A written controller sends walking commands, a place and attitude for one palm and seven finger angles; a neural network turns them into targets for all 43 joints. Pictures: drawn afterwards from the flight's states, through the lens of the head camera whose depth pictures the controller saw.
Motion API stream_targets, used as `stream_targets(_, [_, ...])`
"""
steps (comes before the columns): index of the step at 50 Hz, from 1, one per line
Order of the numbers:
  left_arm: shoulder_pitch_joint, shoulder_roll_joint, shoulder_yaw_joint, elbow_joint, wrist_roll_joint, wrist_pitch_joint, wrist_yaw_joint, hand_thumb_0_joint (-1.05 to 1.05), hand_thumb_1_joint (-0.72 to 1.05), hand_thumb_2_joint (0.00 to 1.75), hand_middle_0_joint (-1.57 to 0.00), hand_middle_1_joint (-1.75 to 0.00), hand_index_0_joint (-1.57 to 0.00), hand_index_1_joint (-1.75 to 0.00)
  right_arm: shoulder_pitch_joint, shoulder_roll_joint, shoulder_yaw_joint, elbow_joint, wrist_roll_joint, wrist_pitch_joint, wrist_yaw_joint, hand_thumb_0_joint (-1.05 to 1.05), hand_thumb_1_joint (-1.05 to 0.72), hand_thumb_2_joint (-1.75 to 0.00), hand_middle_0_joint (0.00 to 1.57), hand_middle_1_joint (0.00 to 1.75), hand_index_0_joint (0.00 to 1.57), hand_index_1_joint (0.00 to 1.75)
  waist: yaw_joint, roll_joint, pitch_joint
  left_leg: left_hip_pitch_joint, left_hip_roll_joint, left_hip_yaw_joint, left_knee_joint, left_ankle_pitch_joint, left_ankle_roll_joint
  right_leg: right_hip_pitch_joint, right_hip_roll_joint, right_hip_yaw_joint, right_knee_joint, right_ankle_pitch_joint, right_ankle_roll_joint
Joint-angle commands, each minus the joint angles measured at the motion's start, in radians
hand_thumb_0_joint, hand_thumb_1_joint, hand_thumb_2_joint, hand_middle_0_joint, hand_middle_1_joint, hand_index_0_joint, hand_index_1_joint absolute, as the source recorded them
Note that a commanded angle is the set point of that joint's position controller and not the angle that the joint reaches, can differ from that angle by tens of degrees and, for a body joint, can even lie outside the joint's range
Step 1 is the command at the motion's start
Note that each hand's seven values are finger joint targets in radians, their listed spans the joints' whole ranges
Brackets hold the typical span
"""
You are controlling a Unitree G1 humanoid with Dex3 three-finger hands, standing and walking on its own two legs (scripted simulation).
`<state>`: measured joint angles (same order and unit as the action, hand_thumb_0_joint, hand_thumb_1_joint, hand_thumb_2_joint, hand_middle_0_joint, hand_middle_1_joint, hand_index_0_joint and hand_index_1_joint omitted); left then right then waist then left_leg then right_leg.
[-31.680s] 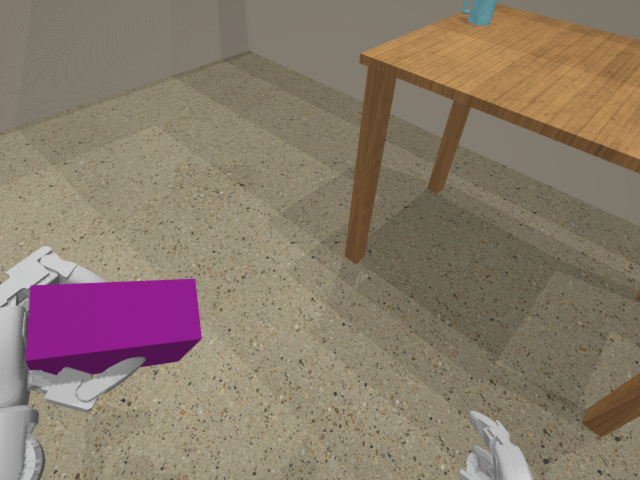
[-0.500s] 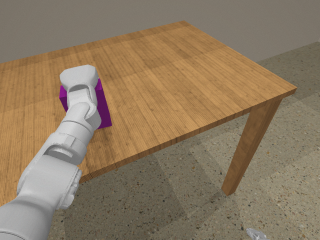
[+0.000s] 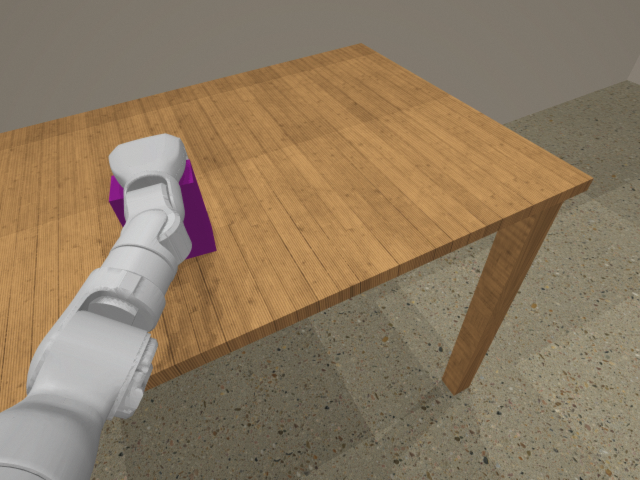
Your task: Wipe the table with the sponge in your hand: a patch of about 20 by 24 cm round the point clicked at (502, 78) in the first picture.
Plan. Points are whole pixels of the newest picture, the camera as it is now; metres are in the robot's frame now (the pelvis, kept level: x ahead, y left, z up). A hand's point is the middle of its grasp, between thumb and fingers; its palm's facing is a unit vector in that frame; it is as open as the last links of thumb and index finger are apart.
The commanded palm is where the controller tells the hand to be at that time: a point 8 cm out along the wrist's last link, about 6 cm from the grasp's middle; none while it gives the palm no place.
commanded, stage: wipe back along the third lane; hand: left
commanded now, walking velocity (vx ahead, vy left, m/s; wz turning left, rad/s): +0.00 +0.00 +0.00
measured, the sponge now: (172, 227) +0.43 +0.23 +0.10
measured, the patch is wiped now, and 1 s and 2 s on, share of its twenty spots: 0.85 0.85 0.85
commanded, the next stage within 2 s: slide back across to the middle lane in 1.40 s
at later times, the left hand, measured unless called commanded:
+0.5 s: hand (159, 211) +0.40 +0.22 +0.16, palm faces +0.14 -0.04 -0.99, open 9.7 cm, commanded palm +0.35 +0.21 +0.18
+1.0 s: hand (167, 231) +0.36 +0.19 +0.17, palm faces +0.27 -0.11 -0.96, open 9.7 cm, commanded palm +0.30 +0.17 +0.19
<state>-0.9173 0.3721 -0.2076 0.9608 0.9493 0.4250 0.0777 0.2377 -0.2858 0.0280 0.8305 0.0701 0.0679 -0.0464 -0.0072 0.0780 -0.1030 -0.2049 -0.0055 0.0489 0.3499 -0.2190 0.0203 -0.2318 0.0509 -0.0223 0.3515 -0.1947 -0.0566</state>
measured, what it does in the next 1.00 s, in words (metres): stands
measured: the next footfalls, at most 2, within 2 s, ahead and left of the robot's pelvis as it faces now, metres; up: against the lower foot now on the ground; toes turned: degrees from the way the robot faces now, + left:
none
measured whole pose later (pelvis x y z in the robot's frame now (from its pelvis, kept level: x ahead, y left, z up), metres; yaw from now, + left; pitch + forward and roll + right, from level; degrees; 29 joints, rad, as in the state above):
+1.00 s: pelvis +0.02 +0.04 -0.01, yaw +2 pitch +0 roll +0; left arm -0.49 0.25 -0.49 0.02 0.98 0.81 0.03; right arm 0.01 -0.26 0.09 0.68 0.09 0.22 0.08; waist 0.12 0.11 -0.09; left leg -0.15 -0.07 0.04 0.47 -0.32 0.08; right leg -0.17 -0.01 -0.03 0.49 -0.31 -0.01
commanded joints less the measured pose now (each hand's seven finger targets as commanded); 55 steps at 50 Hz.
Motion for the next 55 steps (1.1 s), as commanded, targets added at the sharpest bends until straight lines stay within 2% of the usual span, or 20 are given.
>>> stream_targets(1, [-0.189, 0.126, 0.011, -0.167, 0.015, 0.039, -0.003, 0.0, 0.1, 1.3, -1.2, -1.6, -1.2, -1.6, -0.182, -0.115, -0.037, -0.166, 0.0, -0.037, 0.009, 0.0, -0.9, -0.9, 0.2, 0.3, 0.2, 0.3, 0.047, -0.136, -0.18, 0.0, -0.034, 0.01, -0.03, 0.217, 0.023, 0.195, -0.027, 0.048, -0.029, 0.271, 0.012])
stream_targets(8, [-0.024, 0.072, -0.009, -0.372, -0.031, 0.163, -0.023, 0.0, 0.1, 1.3, -1.2, -1.6, -1.2, -1.6, -0.299, -0.107, -0.024, -0.218, 0.005, -0.012, 0.025, 0.0, -0.9, -0.9, 0.2, 0.3, 0.2, 0.3, 0.081, -0.158, -0.207, 0.041, -0.037, 0.012, -0.02, 0.3, 0.022, 0.256, -0.023, 0.034, 0.0, 0.373, 0.009])
stream_targets(10, [-0.018, 0.027, -0.048, -0.432, -0.04, 0.205, -0.039, 0.0, 0.1, 1.3, -1.2, -1.6, -1.2, -1.6, -0.332, -0.104, -0.019, -0.229, 0.008, -0.004, 0.027, 0.0, -0.9, -0.9, 0.2, 0.3, 0.2, 0.3, 0.072, -0.174, -0.194, 0.053, -0.04, 0.013, -0.017, 0.31, 0.023, 0.248, -0.021, 0.027, 0.0, 0.383, 0.01])
stream_targets(18, [0.023, -0.008, -0.1, -0.569, -0.011, 0.324, -0.103, 0.0, 0.1, 1.3, -1.2, -1.6, -1.2, -1.6, -0.406, -0.092, 0.003, -0.26, 0.007, 0.017, 0.038, 0.0, -0.9, -0.9, 0.2, 0.3, 0.2, 0.3, 0.074, -0.16, -0.193, 0.092, -0.046, 0.006, 0.017, 0.386, 0.023, 0.244, -0.021, 0.013, 0.04, 0.462, 0.002])
stream_targets(21, [0.029, 0.019, -0.083, -0.65, 0.002, 0.324, -0.128, 0.0, 0.1, 1.3, -1.2, -1.6, -1.2, -1.6, -0.42, -0.094, 0.008, -0.278, 0.001, 0.022, 0.043, 0.0, -0.9, -0.9, 0.2, 0.3, 0.2, 0.3, 0.084, -0.165, -0.226, 0.1, -0.046, -0.002, 0.032, 0.418, 0.019, 0.256, -0.021, 0.018, 0.057, 0.488, -0.001])
stream_targets(23, [0.101, -0.051, -0.133, -0.656, -0.002, 0.328, -0.134, 0.0, 0.1, 1.3, -1.2, -1.6, -1.2, -1.6, -0.426, -0.079, 0.014, -0.29, 0.006, 0.022, 0.051, 0.0, -0.9, -0.9, 0.2, 0.3, 0.2, 0.3, 0.083, -0.165, -0.207, 0.106, -0.045, -0.001, 0.045, 0.45, 0.016, 0.246, -0.02, 0.006, 0.076, 0.506, 0.0])
stream_targets(26, [0.119, -0.035, -0.124, -0.775, -0.003, 0.328, -0.142, 0.0, 0.1, 1.3, -1.2, -1.6, -1.2, -1.6, -0.446, -0.081, 0.015, -0.311, 0.002, 0.032, 0.062, 0.0, -0.9, -0.9, 0.2, 0.3, 0.2, 0.3, 0.097, -0.146, -0.231, 0.116, -0.042, -0.014, 0.059, 0.473, 0.013, 0.248, -0.018, 0.011, 0.085, 0.5, -0.006])
stream_targets(29, [0.103, -0.115, -0.207, -0.788, 0.001, 0.35, -0.141, 0.0, 0.1, 1.3, -1.2, -1.6, -1.2, -1.6, -0.445, -0.073, 0.022, -0.306, 0.01, 0.043, 0.071, 0.0, -0.9, -0.9, 0.2, 0.3, 0.2, 0.3, 0.076, -0.128, -0.179, 0.123, -0.029, -0.028, 0.062, 0.505, 0.007, 0.189, -0.016, -0.008, 0.09, 0.456, -0.007])
stream_targets(31, [0.104, -0.06, -0.152, -0.848, -0.01, 0.352, -0.137, 0.0, 0.1, 1.3, -1.2, -1.6, -1.2, -1.6, -0.455, -0.077, 0.019, -0.317, 0.005, 0.05, 0.075, 0.0, -0.9, -0.9, 0.2, 0.3, 0.2, 0.3, 0.091, -0.138, -0.198, 0.125, -0.023, -0.036, 0.071, 0.506, 0.008, 0.195, -0.012, -0.006, 0.098, 0.435, -0.012])
stream_targets(33, [0.113, -0.123, -0.211, -0.811, -0.006, 0.368, -0.127, 0.0, 0.1, 1.3, -1.2, -1.6, -1.2, -1.6, -0.449, -0.067, 0.025, -0.31, 0.008, 0.052, 0.079, 0.0, -0.9, -0.9, 0.2, 0.3, 0.2, 0.3, 0.082, -0.12, -0.185, 0.13, -0.024, -0.039, 0.08, 0.536, 0.005, 0.178, -0.012, -0.015, 0.111, 0.431, -0.015])
stream_targets(36, [0.129, -0.094, -0.18, -0.915, -0.019, 0.364, -0.126, 0.0, 0.1, 1.3, -1.2, -1.6, -1.2, -1.6, -0.461, -0.071, 0.021, -0.325, 0.006, 0.064, 0.09, 0.0, -0.9, -0.9, 0.2, 0.3, 0.2, 0.3, 0.098, -0.14, -0.226, 0.132, -0.015, -0.052, 0.085, 0.528, 0.004, 0.19, -0.009, -0.012, 0.117, 0.397, -0.016])
stream_targets(38, [0.172, -0.168, -0.252, -0.896, -0.017, 0.374, -0.117, 0.0, 0.1, 1.3, -1.2, -1.6, -1.2, -1.6, -0.459, -0.062, 0.023, -0.325, 0.011, 0.067, 0.1, 0.0, -0.9, -0.9, 0.2, 0.3, 0.2, 0.3, 0.089, -0.129, -0.212, 0.141, -0.013, -0.055, 0.096, 0.566, 0.002, 0.173, -0.009, -0.023, 0.133, 0.396, -0.016])
stream_targets(40, [0.201, -0.172, -0.259, -0.961, -0.024, 0.376, -0.117, 0.0, 0.1, 1.3, -1.2, -1.6, -1.2, -1.6, -0.46, -0.064, 0.019, -0.331, 0.014, 0.075, 0.112, 0.0, -0.9, -0.9, 0.2, 0.3, 0.2, 0.3, 0.095, -0.119, -0.227, 0.152, -0.008, -0.058, 0.101, 0.594, -0.001, 0.174, -0.008, -0.027, 0.137, 0.399, -0.013])
stream_targets(41, [0.227, -0.133, -0.212, -1.005, -0.034, 0.369, -0.113, 0.0, 0.1, 1.3, -1.2, -1.6, -1.2, -1.6, -0.469, -0.066, 0.017, -0.343, 0.01, 0.077, 0.115, 0.0, -0.9, -0.9, 0.2, 0.3, 0.2, 0.3, 0.11, -0.148, -0.246, 0.143, -0.004, -0.065, 0.106, 0.59, 0.0, 0.19, -0.005, -0.021, 0.142, 0.392, -0.016])
stream_targets(44, [0.229, -0.211, -0.295, -1.013, -0.039, 0.378, -0.106, 0.0, 0.1, 1.3, -1.2, -1.6, -1.2, -1.6, -0.471, -0.06, 0.021, -0.335, 0.017, 0.09, 0.124, 0.0, -0.9, -0.9, 0.2, 0.3, 0.2, 0.3, 0.089, -0.145, -0.174, 0.132, 0.0, -0.066, 0.095, 0.53, -0.002, 0.141, -0.007, -0.038, 0.143, 0.33, -0.012])
stream_targets(46, [0.233, -0.154, -0.235, -1.088, -0.051, 0.368, -0.093, 0.0, 0.1, 1.3, -1.2, -1.6, -1.2, -1.6, -0.483, -0.062, 0.018, -0.351, 0.014, 0.093, 0.127, 0.0, -0.9, -0.9, 0.2, 0.3, 0.2, 0.3, 0.107, -0.16, -0.186, 0.123, 0.001, -0.071, 0.097, 0.492, 0.001, 0.153, -0.001, -0.03, 0.145, 0.302, -0.018])
stream_targets(49, [0.227, -0.205, -0.292, -1.062, -0.045, 0.374, -0.08, 0.0, 0.1, 1.3, -1.2, -1.6, -1.2, -1.6, -0.474, -0.058, 0.023, -0.338, 0.018, 0.102, 0.128, 0.0, -0.9, -0.9, 0.2, 0.3, 0.2, 0.3, 0.095, -0.145, -0.146, 0.114, 0.004, -0.073, 0.086, 0.452, -0.004, 0.12, -0.003, -0.041, 0.148, 0.255, -0.018])
stream_targets(51, [0.21, -0.137, -0.231, -1.105, -0.051, 0.362, -0.068, 0.0, 0.1, 1.3, -1.2, -1.6, -1.2, -1.6, -0.485, -0.064, 0.024, -0.349, 0.015, 0.107, 0.123, 0.0, -0.9, -0.9, 0.2, 0.3, 0.2, 0.3, 0.104, -0.153, -0.145, 0.097, 0.007, -0.076, 0.081, 0.38, -0.005, 0.124, 0.001, -0.028, 0.15, 0.213, -0.025])
stream_targets(53, [0.191, -0.208, -0.296, -1.037, -0.042, 0.368, -0.057, 0.0, 0.1, 1.3, -1.2, -1.6, -1.2, -1.6, -0.481, -0.051, 0.029, -0.334, 0.017, 0.11, 0.118, 0.0, -0.9, -0.9, 0.2, 0.3, 0.2, 0.3, 0.089, -0.146, -0.102, 0.088, 0.002, -0.068, 0.074, 0.335, 0.0, 0.096, -0.002, -0.035, 0.145, 0.181, -0.025])
stream_targets(55, [0.151, -0.201, -0.295, -1.057, -0.041, 0.361, -0.053, 0.0, 0.1, 1.3, -1.2, -1.6, -1.2, -1.6, -0.48, -0.056, 0.028, -0.336, 0.018, 0.115, 0.114, 0.0, -0.9, -0.9, 0.2, 0.3, 0.2, 0.3, 0.09, -0.117, -0.106, 0.085, 0.003, -0.069, 0.067, 0.309, -0.004, 0.09, -0.002, -0.033, 0.142, 0.157, -0.026])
